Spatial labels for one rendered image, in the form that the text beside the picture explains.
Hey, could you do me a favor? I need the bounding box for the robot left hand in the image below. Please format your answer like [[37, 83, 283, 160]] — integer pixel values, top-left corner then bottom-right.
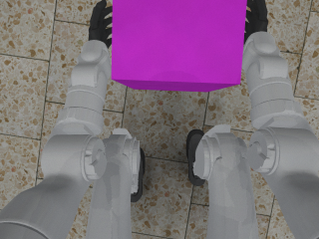
[[88, 0, 113, 49]]

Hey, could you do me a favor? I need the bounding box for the right robot upper arm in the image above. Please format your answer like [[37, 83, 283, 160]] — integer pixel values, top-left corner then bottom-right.
[[246, 126, 319, 239]]

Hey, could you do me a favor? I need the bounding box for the left robot forearm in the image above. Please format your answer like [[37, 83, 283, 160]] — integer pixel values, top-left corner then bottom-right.
[[41, 40, 112, 173]]

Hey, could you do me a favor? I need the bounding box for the robot left shin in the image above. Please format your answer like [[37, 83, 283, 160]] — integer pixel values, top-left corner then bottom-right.
[[102, 127, 139, 193]]

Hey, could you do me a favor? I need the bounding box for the carton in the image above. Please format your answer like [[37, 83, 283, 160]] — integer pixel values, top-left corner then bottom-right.
[[111, 0, 247, 93]]

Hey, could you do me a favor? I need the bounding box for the left robot upper arm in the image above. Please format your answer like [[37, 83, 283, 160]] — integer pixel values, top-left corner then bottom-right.
[[0, 134, 108, 239]]

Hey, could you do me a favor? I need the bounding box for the robot right hand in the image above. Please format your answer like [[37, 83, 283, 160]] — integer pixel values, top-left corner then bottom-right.
[[243, 0, 269, 46]]

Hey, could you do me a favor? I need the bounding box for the left robot thigh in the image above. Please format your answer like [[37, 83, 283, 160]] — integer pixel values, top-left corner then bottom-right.
[[85, 134, 141, 239]]

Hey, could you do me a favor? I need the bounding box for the right robot forearm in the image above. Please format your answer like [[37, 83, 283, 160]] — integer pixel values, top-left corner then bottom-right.
[[241, 31, 318, 139]]

